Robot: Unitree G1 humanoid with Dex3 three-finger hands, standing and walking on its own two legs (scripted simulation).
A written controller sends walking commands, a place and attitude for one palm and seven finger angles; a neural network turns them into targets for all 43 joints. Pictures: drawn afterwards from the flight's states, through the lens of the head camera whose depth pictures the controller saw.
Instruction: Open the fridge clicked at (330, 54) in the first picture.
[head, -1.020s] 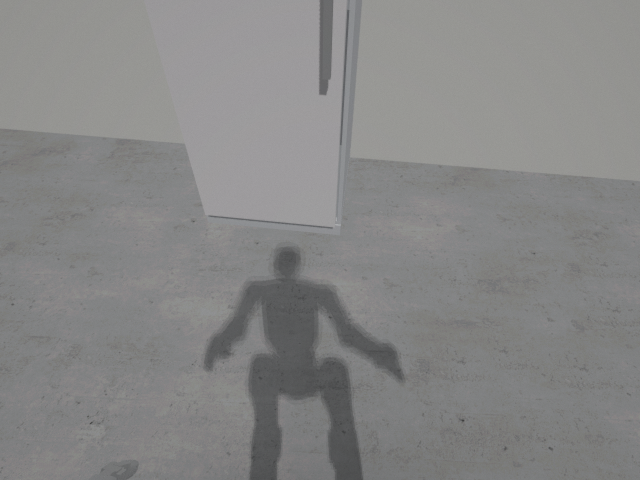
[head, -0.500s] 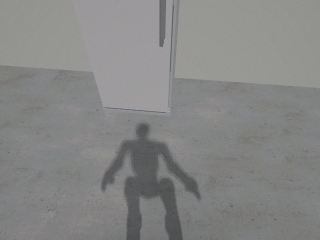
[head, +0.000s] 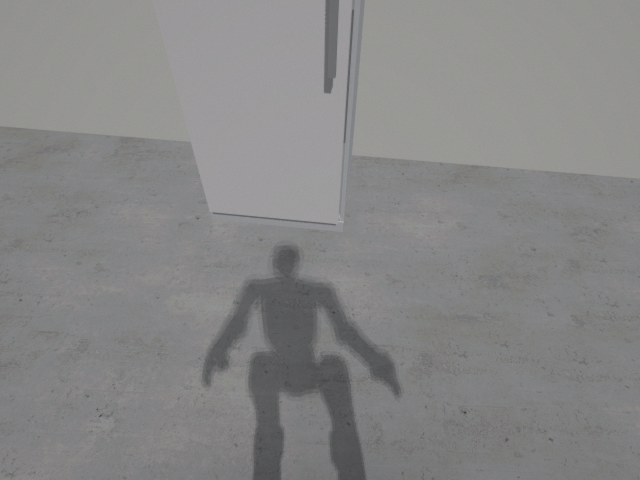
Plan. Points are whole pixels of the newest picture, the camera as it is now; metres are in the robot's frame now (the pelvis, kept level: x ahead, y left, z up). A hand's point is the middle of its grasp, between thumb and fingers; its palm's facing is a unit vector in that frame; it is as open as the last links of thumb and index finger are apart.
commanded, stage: look at it before walking up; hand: right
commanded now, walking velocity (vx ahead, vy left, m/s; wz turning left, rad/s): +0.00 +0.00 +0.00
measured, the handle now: (334, 16) +1.19 +0.03 +0.13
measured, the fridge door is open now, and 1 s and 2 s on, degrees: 0 0 0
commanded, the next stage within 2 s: walk to a spot facing it in 0.42 s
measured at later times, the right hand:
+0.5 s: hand out of the picture +0.09 -0.25 -0.16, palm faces -0.03 +0.94 -0.33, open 7.4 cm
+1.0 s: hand out of the picture +0.10 -0.15 -0.18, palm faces -0.11 +0.97 -0.22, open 7.4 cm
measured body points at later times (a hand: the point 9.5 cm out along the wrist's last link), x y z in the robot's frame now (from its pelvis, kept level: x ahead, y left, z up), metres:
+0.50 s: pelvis +0.01 +0.00 +0.00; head +0.01 +0.00 +0.45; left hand +0.10 +0.30 -0.13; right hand +0.09 -0.29 -0.13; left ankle +0.02 +0.12 -0.74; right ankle +0.02 -0.12 -0.74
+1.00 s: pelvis +0.08 +0.05 -0.01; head +0.09 +0.06 +0.44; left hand +0.05 +0.30 -0.17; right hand +0.11 -0.20 -0.16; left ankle +0.05 +0.12 -0.74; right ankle +0.06 -0.09 -0.67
